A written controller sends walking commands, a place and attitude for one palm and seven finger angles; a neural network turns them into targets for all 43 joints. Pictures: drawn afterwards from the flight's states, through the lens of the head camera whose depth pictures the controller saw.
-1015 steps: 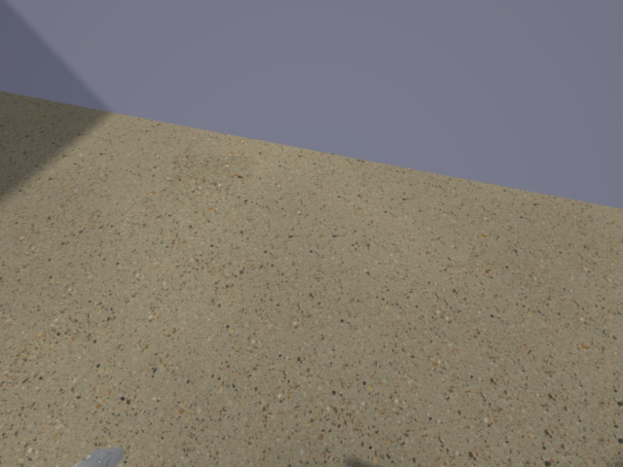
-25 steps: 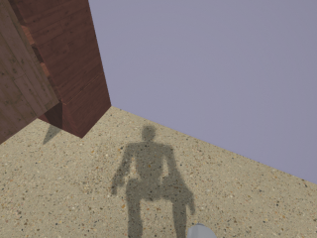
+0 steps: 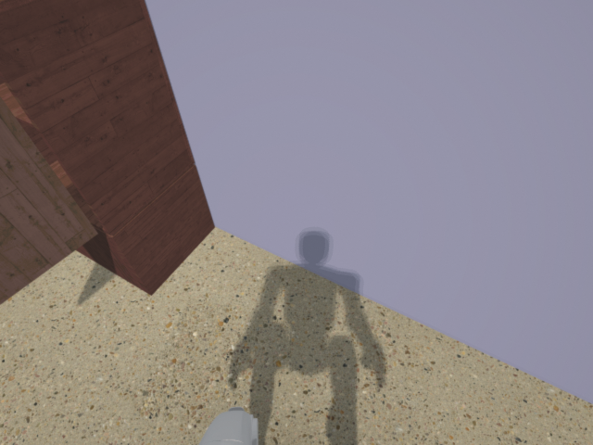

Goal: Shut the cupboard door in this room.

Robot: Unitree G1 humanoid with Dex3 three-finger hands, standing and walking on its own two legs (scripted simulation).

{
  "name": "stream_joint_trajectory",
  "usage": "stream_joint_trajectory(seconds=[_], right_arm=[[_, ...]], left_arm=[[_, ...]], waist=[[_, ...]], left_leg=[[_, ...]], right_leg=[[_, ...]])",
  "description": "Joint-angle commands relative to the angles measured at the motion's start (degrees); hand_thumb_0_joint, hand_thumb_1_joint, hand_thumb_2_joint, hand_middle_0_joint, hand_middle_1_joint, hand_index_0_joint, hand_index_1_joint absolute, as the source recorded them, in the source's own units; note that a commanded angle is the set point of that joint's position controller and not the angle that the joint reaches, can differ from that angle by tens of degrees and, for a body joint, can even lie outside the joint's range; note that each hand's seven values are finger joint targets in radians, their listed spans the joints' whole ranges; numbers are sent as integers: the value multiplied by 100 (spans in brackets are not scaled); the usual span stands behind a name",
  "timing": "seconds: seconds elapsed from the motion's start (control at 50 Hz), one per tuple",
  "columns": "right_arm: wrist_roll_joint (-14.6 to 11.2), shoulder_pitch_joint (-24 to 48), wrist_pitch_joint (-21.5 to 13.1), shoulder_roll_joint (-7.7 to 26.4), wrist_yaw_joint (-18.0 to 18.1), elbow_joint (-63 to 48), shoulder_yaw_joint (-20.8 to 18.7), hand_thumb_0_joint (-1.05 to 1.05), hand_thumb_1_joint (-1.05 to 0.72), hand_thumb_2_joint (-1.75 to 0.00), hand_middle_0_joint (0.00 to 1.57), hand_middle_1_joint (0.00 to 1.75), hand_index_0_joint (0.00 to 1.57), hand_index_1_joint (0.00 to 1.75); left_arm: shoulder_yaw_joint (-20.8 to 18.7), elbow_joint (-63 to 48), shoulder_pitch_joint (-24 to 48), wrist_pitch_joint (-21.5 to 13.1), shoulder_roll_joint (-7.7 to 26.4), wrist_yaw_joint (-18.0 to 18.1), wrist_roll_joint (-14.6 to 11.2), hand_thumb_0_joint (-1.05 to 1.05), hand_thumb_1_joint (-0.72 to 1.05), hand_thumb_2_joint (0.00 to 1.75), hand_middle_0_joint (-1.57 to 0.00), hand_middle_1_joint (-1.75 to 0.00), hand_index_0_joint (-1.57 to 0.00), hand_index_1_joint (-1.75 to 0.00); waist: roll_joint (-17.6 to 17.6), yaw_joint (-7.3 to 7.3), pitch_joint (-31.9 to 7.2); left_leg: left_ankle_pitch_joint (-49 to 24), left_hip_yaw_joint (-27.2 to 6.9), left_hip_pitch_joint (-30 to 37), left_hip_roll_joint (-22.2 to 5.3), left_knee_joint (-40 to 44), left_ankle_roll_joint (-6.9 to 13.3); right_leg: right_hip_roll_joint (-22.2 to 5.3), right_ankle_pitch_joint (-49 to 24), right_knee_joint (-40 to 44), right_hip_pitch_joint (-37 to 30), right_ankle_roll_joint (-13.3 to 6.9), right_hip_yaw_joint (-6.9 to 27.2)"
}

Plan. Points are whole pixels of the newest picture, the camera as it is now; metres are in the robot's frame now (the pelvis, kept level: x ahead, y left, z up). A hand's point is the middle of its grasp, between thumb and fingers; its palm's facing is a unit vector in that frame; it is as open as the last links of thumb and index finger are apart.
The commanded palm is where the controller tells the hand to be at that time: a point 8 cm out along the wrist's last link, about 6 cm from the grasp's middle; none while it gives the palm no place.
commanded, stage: turn to face it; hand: left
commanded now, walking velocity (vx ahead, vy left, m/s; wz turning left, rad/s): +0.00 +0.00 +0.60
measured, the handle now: out of the picture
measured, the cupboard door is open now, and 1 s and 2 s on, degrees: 84 84 84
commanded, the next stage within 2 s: take the last steps up to it in 1.54 s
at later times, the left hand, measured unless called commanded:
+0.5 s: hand (137, 430) +0.17 +0.27 -0.17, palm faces +0.30 -0.92 -0.24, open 7.3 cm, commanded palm none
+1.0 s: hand out of the picture +0.09 +0.19 -0.16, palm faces +0.54 -0.80 -0.25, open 7.4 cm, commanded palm none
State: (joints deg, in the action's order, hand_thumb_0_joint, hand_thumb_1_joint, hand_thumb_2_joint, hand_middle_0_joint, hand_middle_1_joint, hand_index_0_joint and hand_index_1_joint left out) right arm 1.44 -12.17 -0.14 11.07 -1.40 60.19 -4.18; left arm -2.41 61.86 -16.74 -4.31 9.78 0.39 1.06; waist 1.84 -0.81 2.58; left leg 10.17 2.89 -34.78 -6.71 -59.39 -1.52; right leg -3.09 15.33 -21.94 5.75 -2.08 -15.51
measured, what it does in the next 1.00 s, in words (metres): walks ahead, turning left: left foot, then right foot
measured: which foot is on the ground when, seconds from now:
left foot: up 0.00-0.18, down 0.20-0.70, up 0.72-1.00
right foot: down 0.00-0.20, up 0.22-0.66, down 0.68-1.00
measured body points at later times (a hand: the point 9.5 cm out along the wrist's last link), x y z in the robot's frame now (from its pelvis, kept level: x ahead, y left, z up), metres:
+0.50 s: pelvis +0.12 +0.04 -0.01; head +0.15 +0.06 +0.44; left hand +0.16 +0.32 -0.15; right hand +0.27 -0.17 -0.15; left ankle +0.17 +0.13 -0.74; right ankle +0.17 -0.12 -0.68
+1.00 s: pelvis +0.14 -0.01 -0.01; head +0.19 +0.00 +0.44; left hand +0.06 +0.23 -0.14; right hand +0.34 -0.20 -0.16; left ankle +0.04 +0.11 -0.68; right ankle +0.18 -0.11 -0.74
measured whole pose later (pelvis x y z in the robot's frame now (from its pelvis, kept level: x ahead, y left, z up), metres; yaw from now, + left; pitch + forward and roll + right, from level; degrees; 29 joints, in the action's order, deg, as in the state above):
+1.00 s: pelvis +0.14 -0.01 -0.01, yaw +34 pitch +0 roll +2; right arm 1.2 -10.3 5.1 15.1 -1.5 55.0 -5.2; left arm -1.5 51.2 -13.5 0.9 10.6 0.6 1.1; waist 0.1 -0.6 5.7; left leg 24.7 0.6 -24.7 -1.9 -55.6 -4.4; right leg -8.4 17.7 -30.2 11.8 0.3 -12.6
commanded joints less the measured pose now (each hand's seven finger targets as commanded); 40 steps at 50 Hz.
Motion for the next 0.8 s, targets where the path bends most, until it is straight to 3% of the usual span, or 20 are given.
stream_joint_trajectory(seconds=[0.0, 0.06, 0.12, 0.14, 0.16, 0.18, 0.2, 0.22, 0.28, 0.36, 0.46, 0.54, 0.62, 0.64, 0.66, 0.68, 0.7, 0.72, 0.74, 0.78], right_arm=[[-30, 495, -33, 65, -132, -540, 114, 0, -90, -90, 20, 30, 20, 30], [-18, 904, -33, 119, -139, -722, 177, 0, -90, -90, 20, 30, 20, 30], [-3, 484, -42, 383, -87, -756, 125, 0, -90, -90, 20, 30, 20, 30], [18, 44, -51, 559, -57, -677, 72, 0, -90, -90, 20, 30, 20, 30], [49, -628, -76, 905, -10, -554, -33, 0, -90, -90, 20, 30, 20, 30], [58, -1097, -101, 1632, 40, -525, -190, 0, -90, -90, 20, 30, 20, 30], [-98, -1325, -89, 1911, 58, -461, -193, 0, -90, -90, 20, 30, 20, 30], [-137, -1029, -122, 1827, 136, -534, -184, 0, -90, -90, 20, 30, 20, 30], [-59, 158, -86, 1177, 171, -904, -53, 0, -90, -90, 20, 30, 20, 30], [-37, 562, -44, 1148, 116, -1113, -83, 0, -90, -90, 20, 30, 20, 30], [-13, 302, 34, 1211, 96, -1132, -218, 0, -90, -90, 20, 30, 20, 30], [6, 77, 82, 1221, 108, -1104, -292, 0, -90, -90, 20, 30, 20, 30], [-24, 214, 141, 1177, 105, -1184, -331, 0, -90, -90, 20, 30, 20, 30], [-62, 300, 148, 1082, 94, -1229, -318, 0, -90, -90, 20, 30, 20, 30], [-115, 218, 151, 753, 58, -1279, -277, 0, -90, -90, 20, 30, 20, 30], [-104, 269, 143, 577, 40, -1424, -241, 0, -90, -90, 20, 30, 20, 30], [-13, 290, 211, 925, 55, -1327, -304, 0, -90, -90, 20, 30, 20, 30], [-14, 311, 275, 854, 36, -1230, -323, 0, -90, -90, 20, 30, 20, 30], [-5, 187, 321, 779, 2, -1113, -301, 0, -90, -90, 20, 30, 20, 30], [-21, -75, 344, 661, -37, -1025, -253, 0, -90, -90, 20, 30, 20, 30]], left_arm=[[-92, -264, -290, -103, 734, 63, 22, 0, 90, 90, -20, -30, -20, -30], [-92, -201, -576, -23, 867, 91, 18, 0, 90, 90, -20, -30, -20, -30], [-180, -309, -438, 36, 1188, 102, 20, 0, 90, 90, -20, -30, -20, -30], [-206, -370, -371, 63, 1295, 92, -3, 0, 90, 90, -20, -30, -20, -30], [-228, -496, -251, 86, 1310, 70, -48, 0, 90, 90, -20, -30, -20, -30], [-190, -692, -368, 122, 987, 2, -161, 0, 90, 90, -20, -30, -20, -30], [-149, -927, -148, 152, 889, 63, -114, 0, 90, 90, -20, -30, -20, -30], [-119, -987, -57, 227, 769, 117, -134, 0, 90, 90, -20, -30, -20, -30], [-223, -871, 164, 371, 768, 70, -50, 0, 90, 90, -20, -30, -20, -30], [-273, -899, -149, 586, 713, 45, -1, 0, 90, 90, -20, -30, -20, -30], [-274, -1315, 454, 611, 768, 58, -1, 0, 90, 90, -20, -30, -20, -30], [-241, -1594, 802, 566, 757, 73, -24, 0, 90, 90, -20, -30, -20, -30], [-241, -1590, 379, 494, 832, 107, -80, 0, 90, 90, -20, -30, -20, -30], [-265, -1549, 122, 455, 941, 121, -76, 0, 90, 90, -20, -30, -20, -30], [-333, -1555, -23, 405, 1359, 158, 4, 0, 90, 90, -20, -30, -20, -30], [-355, -1657, 134, 401, 1753, 175, 55, 0, 90, 90, -20, -30, -20, -30], [-362, -1728, 379, 369, 1584, 195, -20, 0, 90, 90, -20, -30, -20, -30], [-297, -1778, 673, 389, 1402, 194, -12, 0, 90, 90, -20, -30, -20, -30], [-232, -1794, 912, 381, 1206, 179, -17, 0, 90, 90, -20, -30, -20, -30], [-186, -1781, 978, 352, 1025, 175, -9, 0, 90, 90, -20, -30, -20, -30]], waist=[[-896, 124, 366], [-938, 275, 307], [-912, -1, -104], [-809, -239, -430], [-302, -584, -985], [1389, -620, -1525], [1127, -645, -1804], [830, -473, -1845], [349, -26, -605], [520, 212, -460], [394, 34, -487], [545, -95, -652], [632, 103, -842], [439, 251, -923], [-752, 311, -967], [-1762, 296, -646], [-1724, 256, -429], [-1205, 68, -124], [-841, -98, 70], [-954, -195, -31]], left_leg=[[-122, 254, -84, -70, 1100, -7], [-14, 439, 185, 96, 1710, 124], [247, 629, 1105, 423, 2240, 293], [-39, 704, 1868, 628, 2641, 346], [-1547, 384, 3206, 392, 3086, 484], [-4527, -1727, 4602, -1273, 2984, 1221], [-5576, -2216, 4590, -1910, 3138, 1730], [-4997, -2335, 4548, -1937, 3219, 1773], [-2168, -1591, 2400, -1074, 3922, 1250], [-188, -1411, 1481, -582, 4471, 1027], [257, -1921, 1797, -554, 4412, 1163], [-351, -2319, 2099, -519, 4085, 1227], [-1106, -2444, 1732, -228, 3579, 992], [-795, -2285, 1330, 5, 3234, 749], [347, -1622, 297, 591, 2241, 318], [2033, -617, -346, 1262, 950, -75], [2092, -881, -44, 862, 16, -10], [1788, -828, 83, 815, -653, -30], [1400, -753, 62, 704, -1038, -72], [1057, -570, 61, 620, -1190, -170]], right_leg=[[-1529, -2729, 823, -104, -241, 291], [-1640, -3612, 458, -539, -203, 224], [-1827, -4805, -698, -724, -118, 67], [-1719, -4877, -1560, -532, 28, -93], [-1457, -3888, -2909, 209, 276, -167], [-465, 773, -4741, 1987, 685, -72], [-282, 2404, -5411, 2328, 598, 721], [-347, 2070, -5603, 2823, 647, 1246], [-583, 1208, -4985, 2387, 674, 1432], [-458, 531, -4444, 2020, 733, 1388], [-303, 617, -3591, 2250, 777, 1467], [-70, 955, -2679, 1969, 728, 1474], [179, 431, -1008, 758, 620, 1375], [18, -58, -87, 91, 549, 1461], [-1112, 234, 716, -748, 193, 2523], [-2481, -519, 867, -456, -441, 3597], [-2545, -614, 864, 453, -600, 3347], [-2206, -747, 796, 866, -615, 3051], [-1859, -1091, 606, 945, -503, 2406], [-1545, -1895, 313, 673, -329, 1643]])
